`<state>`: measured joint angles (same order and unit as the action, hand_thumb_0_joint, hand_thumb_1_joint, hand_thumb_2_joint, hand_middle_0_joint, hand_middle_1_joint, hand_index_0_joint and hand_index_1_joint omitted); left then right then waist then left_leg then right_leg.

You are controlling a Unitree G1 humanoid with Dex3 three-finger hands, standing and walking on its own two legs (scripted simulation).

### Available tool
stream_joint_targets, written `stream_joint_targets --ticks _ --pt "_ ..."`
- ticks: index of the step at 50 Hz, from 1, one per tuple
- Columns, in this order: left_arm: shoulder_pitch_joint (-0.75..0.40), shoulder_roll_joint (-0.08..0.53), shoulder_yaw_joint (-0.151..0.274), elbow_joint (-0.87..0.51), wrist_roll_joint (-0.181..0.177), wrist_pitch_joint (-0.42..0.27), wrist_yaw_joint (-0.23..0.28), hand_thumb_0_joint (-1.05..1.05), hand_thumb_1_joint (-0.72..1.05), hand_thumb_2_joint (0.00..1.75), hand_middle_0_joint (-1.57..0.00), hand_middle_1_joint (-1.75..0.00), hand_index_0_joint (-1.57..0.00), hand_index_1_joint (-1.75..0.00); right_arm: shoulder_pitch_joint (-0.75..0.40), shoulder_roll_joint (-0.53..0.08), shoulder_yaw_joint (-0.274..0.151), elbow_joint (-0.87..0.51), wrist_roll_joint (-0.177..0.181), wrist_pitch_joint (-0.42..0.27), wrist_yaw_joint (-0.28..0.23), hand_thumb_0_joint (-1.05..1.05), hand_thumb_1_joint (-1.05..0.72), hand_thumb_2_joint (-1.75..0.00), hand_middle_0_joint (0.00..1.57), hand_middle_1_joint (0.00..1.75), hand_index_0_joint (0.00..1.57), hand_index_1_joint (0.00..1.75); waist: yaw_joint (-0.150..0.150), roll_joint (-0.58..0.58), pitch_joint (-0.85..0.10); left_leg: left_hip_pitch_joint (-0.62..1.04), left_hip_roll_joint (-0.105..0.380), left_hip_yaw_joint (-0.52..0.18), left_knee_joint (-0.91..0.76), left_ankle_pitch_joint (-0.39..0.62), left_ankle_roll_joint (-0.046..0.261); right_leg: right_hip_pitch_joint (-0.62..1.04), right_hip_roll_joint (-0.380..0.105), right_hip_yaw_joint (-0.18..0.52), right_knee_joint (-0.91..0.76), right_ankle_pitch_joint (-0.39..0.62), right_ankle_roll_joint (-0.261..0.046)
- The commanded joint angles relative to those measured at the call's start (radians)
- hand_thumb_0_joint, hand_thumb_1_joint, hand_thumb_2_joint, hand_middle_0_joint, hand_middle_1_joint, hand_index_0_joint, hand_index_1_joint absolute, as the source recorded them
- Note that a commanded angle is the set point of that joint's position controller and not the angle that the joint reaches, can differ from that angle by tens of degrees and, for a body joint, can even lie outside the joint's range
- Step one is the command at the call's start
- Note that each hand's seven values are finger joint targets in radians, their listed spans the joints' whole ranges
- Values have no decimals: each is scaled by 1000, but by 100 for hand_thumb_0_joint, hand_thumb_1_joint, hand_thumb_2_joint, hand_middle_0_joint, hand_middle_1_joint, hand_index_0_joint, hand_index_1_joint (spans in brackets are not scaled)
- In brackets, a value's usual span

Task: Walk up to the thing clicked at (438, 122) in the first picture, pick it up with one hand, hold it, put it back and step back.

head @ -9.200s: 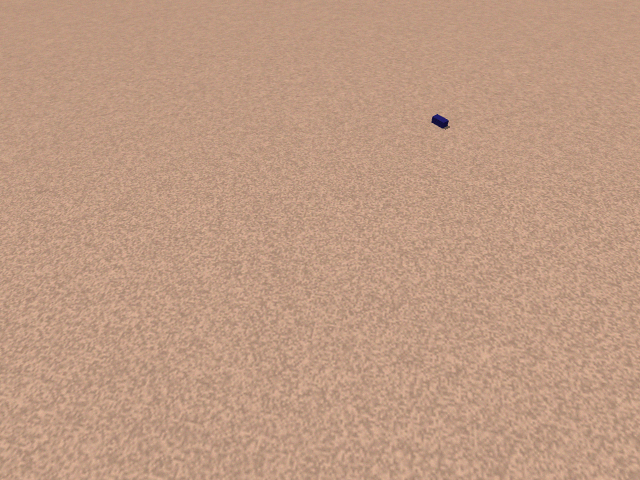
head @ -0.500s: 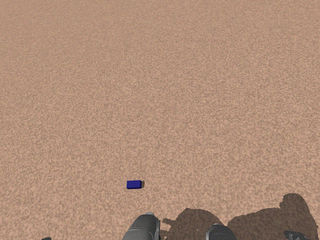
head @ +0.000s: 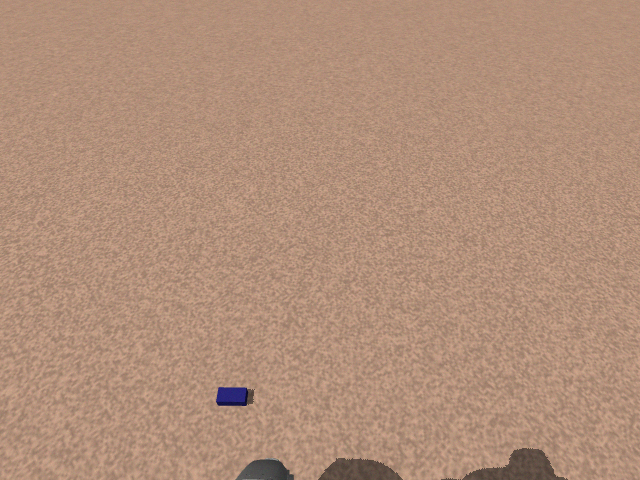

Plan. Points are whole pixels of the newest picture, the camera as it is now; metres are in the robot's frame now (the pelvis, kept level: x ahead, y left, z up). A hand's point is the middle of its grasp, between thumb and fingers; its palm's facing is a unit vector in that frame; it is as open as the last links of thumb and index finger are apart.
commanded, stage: walk up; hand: left
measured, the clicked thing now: (232, 396) +0.45 +0.29 -0.74
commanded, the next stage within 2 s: stand in 1.12 s
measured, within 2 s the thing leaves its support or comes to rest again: neither
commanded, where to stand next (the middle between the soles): +0.07 +0.01 m, yaw +0 degrees
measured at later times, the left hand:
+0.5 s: hand out of the picture +0.08 +0.30 -0.13, palm faces -0.05 -0.90 -0.44, open 7.4 cm
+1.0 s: hand out of the picture +0.08 +0.26 -0.14, palm faces -0.05 -0.95 -0.31, open 7.4 cm
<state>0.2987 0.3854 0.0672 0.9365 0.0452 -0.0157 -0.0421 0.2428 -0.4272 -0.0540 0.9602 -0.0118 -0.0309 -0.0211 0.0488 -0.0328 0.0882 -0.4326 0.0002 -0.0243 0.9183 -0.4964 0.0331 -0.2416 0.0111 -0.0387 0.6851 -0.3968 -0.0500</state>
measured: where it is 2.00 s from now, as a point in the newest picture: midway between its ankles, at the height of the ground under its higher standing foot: outside the picture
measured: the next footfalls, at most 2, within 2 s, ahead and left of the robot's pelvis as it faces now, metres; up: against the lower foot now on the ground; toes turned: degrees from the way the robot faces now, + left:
left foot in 0.14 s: +0.07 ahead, +0.14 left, +0.00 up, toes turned -4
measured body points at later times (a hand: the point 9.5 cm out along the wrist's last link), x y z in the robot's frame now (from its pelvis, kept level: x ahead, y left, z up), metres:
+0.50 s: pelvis -0.03 +0.02 +0.00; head -0.01 +0.01 +0.44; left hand +0.08 +0.35 -0.10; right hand +0.08 -0.28 -0.13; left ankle +0.03 +0.14 -0.72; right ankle -0.01 -0.10 -0.72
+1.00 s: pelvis +0.00 +0.01 +0.02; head +0.01 +0.02 +0.47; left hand +0.08 +0.31 -0.12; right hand +0.04 -0.31 -0.11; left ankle +0.03 +0.14 -0.72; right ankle -0.01 -0.10 -0.72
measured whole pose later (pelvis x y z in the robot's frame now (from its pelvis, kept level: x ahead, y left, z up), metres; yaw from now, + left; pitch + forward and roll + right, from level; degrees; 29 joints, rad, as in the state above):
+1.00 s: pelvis +0.00 +0.01 +0.02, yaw -2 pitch -2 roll -1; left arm 0.15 0.36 0.02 1.09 0.01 -0.01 -0.03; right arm 0.20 -0.37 -0.01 1.09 -0.01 -0.03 0.01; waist -0.01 -0.01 0.05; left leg -0.23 0.03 -0.05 0.51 -0.24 -0.02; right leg -0.16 0.02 -0.02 0.48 -0.28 -0.02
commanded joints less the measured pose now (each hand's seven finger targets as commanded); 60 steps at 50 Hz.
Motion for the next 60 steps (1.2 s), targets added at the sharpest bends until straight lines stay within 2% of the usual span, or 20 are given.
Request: stream_joint_targets --ticks 1,5,7,8,9,12,15,17,20,22,23,24,25,29,33,36,40,46,52,60 --pt "6 268 54 -69 -24 -43 34 0 90 90 -20 -30 -20 -30 -72 -138 -30 -105 0 -51 6 0 -90 -90 20 30 20 30 -11 -31 -21 -59 26 23 -136 66 2 109 -276 317 -250 522 -156" --pt "-93 226 4 -85 -62 -38 60 0 90 90 -20 -30 -20 -30 -14 -143 -44 -76 2 -19 3 0 -90 -90 20 30 20 30 -90 26 -97 310 36 -18 -396 522 35 -79 -187 153 -57 724 -36" --pt "-51 181 -6 -82 -87 -31 67 0 90 90 -20 -30 -20 -30 -34 -216 -56 -104 3 -15 -4 0 -90 -90 20 30 20 30 -68 125 -192 384 246 -246 -445 847 146 -102 -33 91 75 381 42" --pt "-15 190 -3 -58 -85 -12 71 0 90 90 -20 -30 -20 -30 -62 -231 -52 -108 19 -11 -1 0 -90 -90 20 30 20 30 -50 142 -218 320 324 -285 -421 859 235 -31 -19 71 106 16 39" --pt "-9 191 -4 -29 -76 -5 75 0 90 90 -20 -30 -20 -30 -110 -215 -49 -103 17 -2 -1 0 -90 -90 20 30 20 30 -36 164 -186 228 331 -287 -443 756 241 9 -22 67 113 -136 31" --pt "17 210 4 20 -58 -12 71 0 90 90 -20 -30 -20 -30 -191 -214 -36 -108 13 25 4 0 -90 -90 20 30 20 30 -9 165 -124 127 212 -167 -407 506 126 43 -42 74 -53 135 10" --pt "-59 337 33 18 -41 -32 75 0 90 90 -20 -30 -20 -30 -205 -179 -31 -96 24 50 15 0 -90 -90 20 30 20 30 -37 -53 -63 102 28 -26 -182 220 4 -97 -274 390 -254 224 -117" --pt "-156 325 28 -11 -36 -39 84 0 90 90 -20 -30 -20 -30 -196 -174 -39 -83 16 59 25 0 -90 -90 20 30 20 30 -59 -87 -21 116 20 -36 -60 46 -3 -191 -344 428 -283 258 -176" --pt "-224 298 25 -26 -29 -44 89 0 90 90 -20 -30 -20 -30 -134 -146 -36 -57 18 46 32 0 -90 -90 20 30 20 30 -85 -126 -70 144 36 -13 -164 157 7 -110 -288 316 -189 441 -131" --pt "-218 195 -4 -22 -32 -37 68 0 90 90 -20 -30 -20 -30 -92 -149 -33 -13 8 8 28 0 -90 -90 20 30 20 30 -86 -16 -168 321 103 -130 -451 315 33 -121 -149 167 -78 247 -15" --pt "-180 159 -9 -18 -34 -24 56 0 90 90 -20 -30 -20 -30 -110 -188 -39 -24 -11 -13 25 0 -90 -90 20 30 20 30 -61 60 -164 340 201 -327 -553 170 79 -181 -46 104 32 60 27" --pt "-133 186 2 -4 -30 -11 54 0 90 90 -20 -30 -20 -30 -129 -263 -53 -35 -7 -21 28 0 -90 -90 20 30 20 30 -37 74 -144 270 315 -465 -598 -94 175 -190 -25 64 84 -163 25" --pt "-148 219 13 18 -21 -12 51 0 90 90 -20 -30 -20 -30 -153 -269 -58 -35 -10 -20 29 0 -90 -90 20 30 20 30 -48 38 -89 153 320 -488 -621 -180 196 -132 -49 91 81 -182 24" --pt "-91 193 20 52 -26 -24 34 0 90 90 -20 -30 -20 -30 -195 -195 -23 -27 -11 -18 34 0 -90 -90 20 30 20 30 -4 117 -58 -8 175 -217 -590 -140 70 82 -35 78 -134 -11 -2" --pt "-167 268 29 26 -16 -34 39 0 90 90 -20 -30 -20 -30 -165 -142 -15 -2 -9 -4 40 0 -90 -90 20 30 20 30 -32 -29 -3 -20 5 -12 -312 48 -20 25 -230 405 -433 -392 -94" --pt "-263 235 16 5 -28 -24 40 0 90 90 -20 -30 -20 -30 -70 -132 -12 45 2 -23 34 0 -90 -90 20 30 20 30 -79 -29 -42 199 20 -17 -422 227 -14 -70 -189 262 -385 -164 -65" --pt "-197 190 6 43 -35 -10 26 0 90 90 -20 -30 -20 -30 -101 -211 -19 33 -4 -30 24 0 -90 -90 20 30 20 30 -40 79 -16 170 186 -306 -635 -113 73 -82 -50 104 -208 -70 10" --pt "-193 216 9 80 -39 -26 34 0 90 90 -20 -30 -20 -30 -111 -169 -3 49 3 -29 17 0 -90 -90 20 30 20 30 -47 84 -88 184 70 -78 -476 286 7 76 -125 183 -333 153 -30" --pt "-223 202 1 98 -47 -23 43 0 90 90 -20 -30 -20 -30 -96 -165 -4 67 17 -32 4 0 -90 -90 20 30 20 30 -56 33 -162 279 107 -79 -438 643 21 139 -123 116 -281 455 -11" --pt "-264 178 -10 117 -48 -14 51 0 90 90 -20 -30 -20 -30 -199 -147 16 70 7 -2 3 0 -90 -90 20 30 20 30 -52 24 -141 330 124 -89 -509 679 -3 153 -123 124 -329 526 29"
